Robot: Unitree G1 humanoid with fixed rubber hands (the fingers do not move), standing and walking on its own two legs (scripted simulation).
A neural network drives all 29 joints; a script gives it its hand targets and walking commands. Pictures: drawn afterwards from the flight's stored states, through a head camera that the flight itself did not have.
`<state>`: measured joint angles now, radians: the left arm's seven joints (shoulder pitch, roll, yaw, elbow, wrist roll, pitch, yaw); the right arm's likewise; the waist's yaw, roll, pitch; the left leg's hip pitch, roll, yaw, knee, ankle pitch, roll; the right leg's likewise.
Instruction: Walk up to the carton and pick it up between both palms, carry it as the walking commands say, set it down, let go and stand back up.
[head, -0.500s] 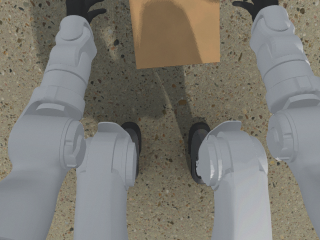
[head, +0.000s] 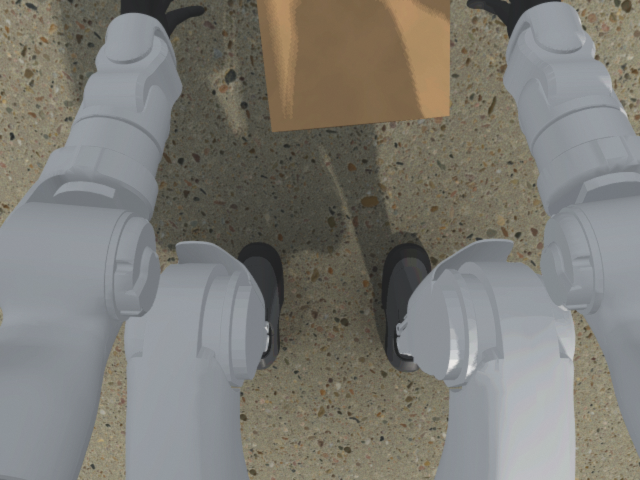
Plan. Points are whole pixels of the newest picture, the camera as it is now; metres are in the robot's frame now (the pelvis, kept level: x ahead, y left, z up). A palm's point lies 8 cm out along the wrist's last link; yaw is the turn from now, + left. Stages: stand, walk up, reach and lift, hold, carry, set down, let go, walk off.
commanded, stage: reach and lift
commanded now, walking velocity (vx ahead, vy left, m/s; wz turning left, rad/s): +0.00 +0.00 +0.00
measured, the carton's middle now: (348, 11) +0.55 -0.02 -0.28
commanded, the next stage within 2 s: none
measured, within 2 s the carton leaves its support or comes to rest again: leaves its support in 1.18 s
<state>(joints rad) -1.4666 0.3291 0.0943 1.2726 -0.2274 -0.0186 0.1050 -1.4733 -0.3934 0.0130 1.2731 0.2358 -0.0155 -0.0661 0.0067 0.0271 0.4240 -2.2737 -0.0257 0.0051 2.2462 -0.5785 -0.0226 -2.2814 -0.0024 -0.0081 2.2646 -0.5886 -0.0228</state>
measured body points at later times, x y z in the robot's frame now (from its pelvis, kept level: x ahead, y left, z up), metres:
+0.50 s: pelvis +0.00 +0.00 +0.01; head +0.38 -0.02 +0.24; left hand +0.55 +0.12 -0.19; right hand +0.54 -0.16 -0.20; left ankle +0.11 +0.12 -0.32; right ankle +0.11 -0.11 -0.32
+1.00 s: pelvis +0.01 +0.00 +0.00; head +0.38 -0.02 +0.25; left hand +0.56 +0.13 -0.19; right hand +0.55 -0.16 -0.20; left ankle +0.11 +0.12 -0.32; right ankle +0.11 -0.11 -0.32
